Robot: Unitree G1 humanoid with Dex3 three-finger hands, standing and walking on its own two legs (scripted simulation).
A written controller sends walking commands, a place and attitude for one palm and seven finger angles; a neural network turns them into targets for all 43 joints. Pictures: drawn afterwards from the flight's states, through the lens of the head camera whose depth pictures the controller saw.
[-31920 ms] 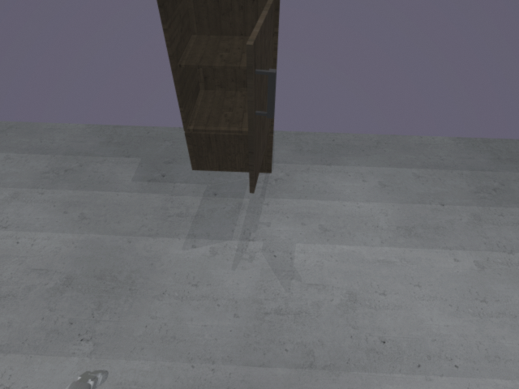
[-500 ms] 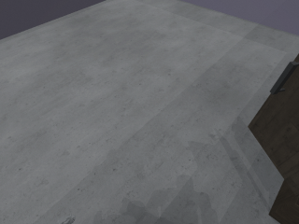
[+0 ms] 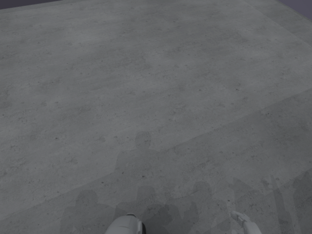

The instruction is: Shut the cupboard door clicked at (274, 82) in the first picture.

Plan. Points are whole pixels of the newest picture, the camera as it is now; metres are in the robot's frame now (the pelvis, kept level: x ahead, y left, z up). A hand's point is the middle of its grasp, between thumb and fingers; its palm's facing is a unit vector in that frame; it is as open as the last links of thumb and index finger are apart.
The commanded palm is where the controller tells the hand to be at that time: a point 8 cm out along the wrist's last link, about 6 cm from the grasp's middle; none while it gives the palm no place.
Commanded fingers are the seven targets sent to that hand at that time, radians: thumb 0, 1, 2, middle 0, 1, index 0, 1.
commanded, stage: walk to a spot facing it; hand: left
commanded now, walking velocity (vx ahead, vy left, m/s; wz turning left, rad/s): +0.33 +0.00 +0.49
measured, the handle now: out of the picture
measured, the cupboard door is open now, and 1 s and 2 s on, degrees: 55 55 55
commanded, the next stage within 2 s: turn to face it in 0.28 s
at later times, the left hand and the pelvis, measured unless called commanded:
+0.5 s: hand (111, 161) +0.32 +0.17 -0.12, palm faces +0.10 -0.97 -0.22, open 7.4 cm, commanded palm none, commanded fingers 0.00 0.90 0.90 -0.20 -0.30 -0.20 -0.30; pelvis +0.19 -0.03 +0.02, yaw +9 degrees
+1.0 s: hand (104, 178) +0.28 +0.19 -0.16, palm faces +0.09 -0.98 -0.19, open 7.4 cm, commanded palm none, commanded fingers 0.00 0.90 0.90 -0.20 -0.30 -0.20 -0.30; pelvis +0.26 -0.01 +0.02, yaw -2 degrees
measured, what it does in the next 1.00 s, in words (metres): walks ahead: right foot, then left foot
